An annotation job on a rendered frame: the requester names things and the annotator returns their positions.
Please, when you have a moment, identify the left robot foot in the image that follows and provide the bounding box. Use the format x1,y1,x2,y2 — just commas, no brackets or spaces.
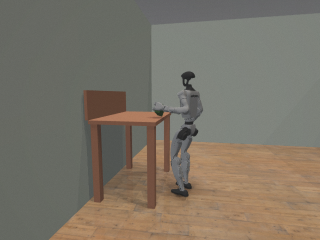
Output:
171,188,189,197

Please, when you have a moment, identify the sponge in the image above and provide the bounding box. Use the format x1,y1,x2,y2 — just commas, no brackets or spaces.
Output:
154,110,164,117

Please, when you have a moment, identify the table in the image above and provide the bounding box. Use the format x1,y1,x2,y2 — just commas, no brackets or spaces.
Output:
83,90,171,209

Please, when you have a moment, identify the right robot upper arm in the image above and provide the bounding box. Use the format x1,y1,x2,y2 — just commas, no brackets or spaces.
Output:
196,91,203,114

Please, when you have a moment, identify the left robot upper arm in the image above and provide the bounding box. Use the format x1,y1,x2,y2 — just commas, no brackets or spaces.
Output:
177,90,190,115

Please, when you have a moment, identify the robot left hand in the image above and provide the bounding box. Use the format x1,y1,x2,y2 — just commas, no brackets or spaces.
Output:
152,102,164,111

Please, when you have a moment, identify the robot left forearm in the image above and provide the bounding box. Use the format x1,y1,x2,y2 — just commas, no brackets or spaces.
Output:
162,105,188,115

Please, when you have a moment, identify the robot right shin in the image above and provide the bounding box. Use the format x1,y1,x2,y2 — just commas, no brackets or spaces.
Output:
180,155,190,184

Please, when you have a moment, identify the robot right forearm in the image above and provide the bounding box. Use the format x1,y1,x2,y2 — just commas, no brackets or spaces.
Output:
191,112,202,122

